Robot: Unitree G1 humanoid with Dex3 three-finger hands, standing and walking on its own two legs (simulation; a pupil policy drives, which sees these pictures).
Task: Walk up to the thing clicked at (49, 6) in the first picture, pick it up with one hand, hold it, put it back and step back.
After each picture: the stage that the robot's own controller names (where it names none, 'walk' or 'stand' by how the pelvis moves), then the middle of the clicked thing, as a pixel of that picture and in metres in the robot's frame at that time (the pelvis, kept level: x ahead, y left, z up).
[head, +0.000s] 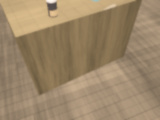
stand; (52, 7) +1.00 +0.20 -0.03
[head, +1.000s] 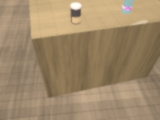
rise first; (75, 13) +0.91 +0.11 -0.02
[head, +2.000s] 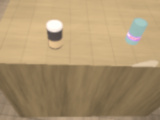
rise first; (54, 35) +0.58 +0.16 +0.01
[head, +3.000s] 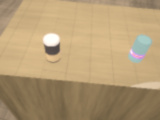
stand; (52, 48) +0.53 +0.15 +0.00
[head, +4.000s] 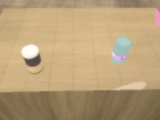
stand; (33, 59) +0.49 +0.21 -0.01
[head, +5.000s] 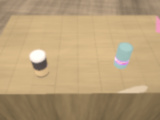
stand; (40, 64) +0.50 +0.20 -0.03
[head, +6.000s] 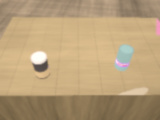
stand; (40, 65) +0.50 +0.20 -0.03
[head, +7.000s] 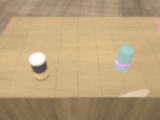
stand; (39, 67) +0.48 +0.20 -0.03
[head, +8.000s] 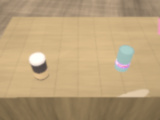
stand; (39, 66) +0.49 +0.20 -0.03
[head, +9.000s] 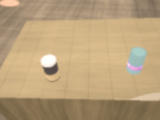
rise first; (51, 68) +0.48 +0.19 -0.03
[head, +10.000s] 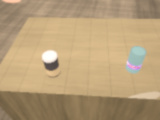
go down; (51, 64) +0.50 +0.18 -0.03
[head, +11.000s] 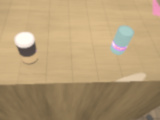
go down; (27, 49) +0.51 +0.17 +0.00
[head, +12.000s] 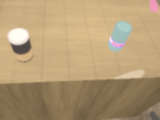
go down; (21, 46) +0.50 +0.18 +0.02
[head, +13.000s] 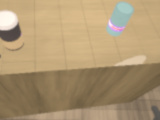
close in; (10, 32) +0.51 +0.19 +0.05
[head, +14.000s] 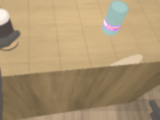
close; (2, 31) +0.52 +0.19 +0.06
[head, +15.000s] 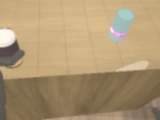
lift; (8, 49) +0.46 +0.21 +0.05
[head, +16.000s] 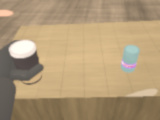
lift; (27, 63) +0.33 +0.17 +0.19
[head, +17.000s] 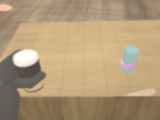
hold; (30, 71) +0.33 +0.17 +0.15
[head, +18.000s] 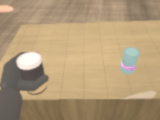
hold; (33, 74) +0.33 +0.16 +0.14
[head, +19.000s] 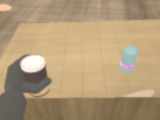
crouch; (36, 76) +0.32 +0.15 +0.13
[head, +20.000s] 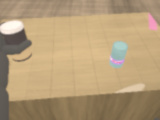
crouch; (17, 41) +0.45 +0.19 +0.16
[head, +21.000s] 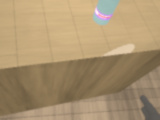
lower; out of the picture +0.54 +0.22 +0.07
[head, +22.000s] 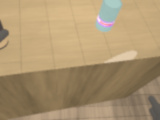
lower; out of the picture +0.52 +0.20 +0.06
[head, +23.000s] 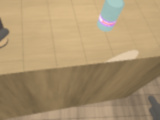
lower; out of the picture +0.52 +0.20 +0.06
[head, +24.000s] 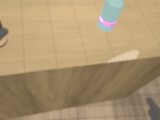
lower; out of the picture +0.52 +0.21 +0.06
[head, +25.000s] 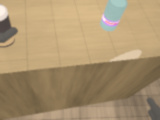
open; out of the picture +0.52 +0.19 +0.07
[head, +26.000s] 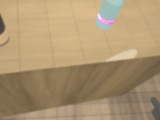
rise; out of the picture +0.52 +0.19 +0.06
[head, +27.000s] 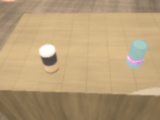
sink last; (49, 59) +0.50 +0.18 +0.01
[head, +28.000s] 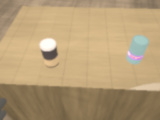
stand; (50, 53) +0.51 +0.17 +0.01
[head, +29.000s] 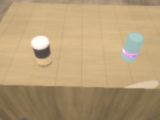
stand; (42, 51) +0.51 +0.18 +0.03
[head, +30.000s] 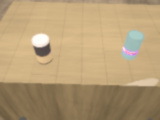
stand; (42, 49) +0.52 +0.18 +0.03
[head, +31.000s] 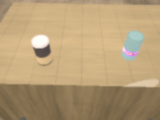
stand; (42, 50) +0.51 +0.18 +0.03
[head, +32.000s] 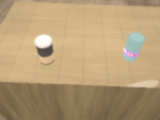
stand; (45, 50) +0.52 +0.17 +0.02
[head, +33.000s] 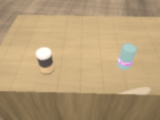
walk; (45, 61) +0.52 +0.18 -0.03
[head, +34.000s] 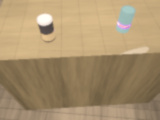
walk; (46, 28) +0.63 +0.18 -0.01
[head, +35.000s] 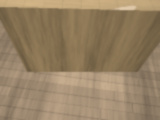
walk; out of the picture +0.92 +0.18 +0.00
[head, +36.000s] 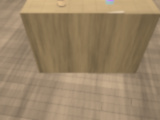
stand; out of the picture +1.17 +0.20 -0.01
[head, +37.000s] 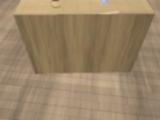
stand; out of the picture +1.16 +0.20 -0.03
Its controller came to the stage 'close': yes
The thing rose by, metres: 0.22
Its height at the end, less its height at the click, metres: +0.00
